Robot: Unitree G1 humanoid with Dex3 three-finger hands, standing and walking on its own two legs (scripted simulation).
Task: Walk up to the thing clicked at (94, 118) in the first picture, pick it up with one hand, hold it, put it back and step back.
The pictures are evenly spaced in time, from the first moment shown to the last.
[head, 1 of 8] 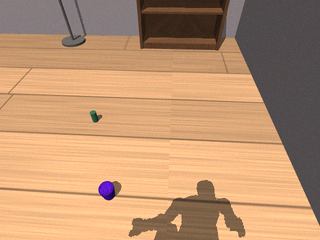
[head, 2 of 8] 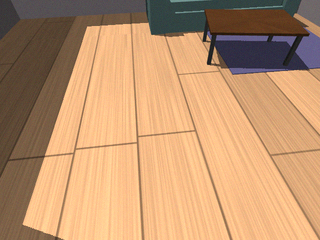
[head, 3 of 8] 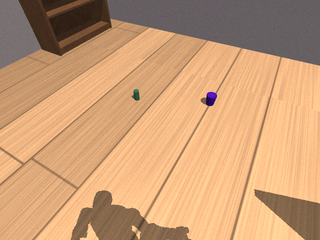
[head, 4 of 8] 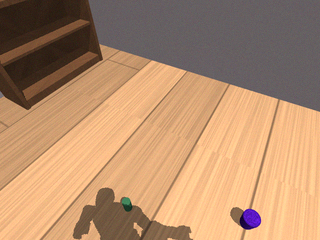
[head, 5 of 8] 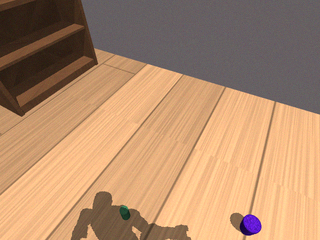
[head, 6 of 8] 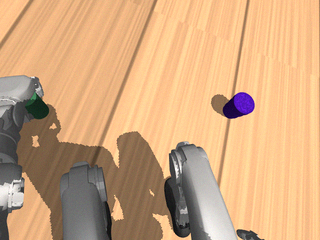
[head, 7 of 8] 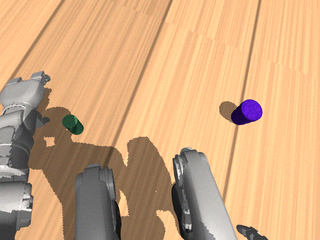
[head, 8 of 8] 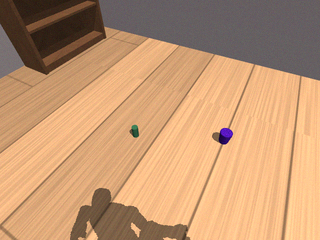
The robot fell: no
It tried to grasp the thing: yes
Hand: left
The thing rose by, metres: 0.67
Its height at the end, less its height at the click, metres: +0.00
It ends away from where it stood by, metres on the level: 0.01
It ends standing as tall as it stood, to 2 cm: yes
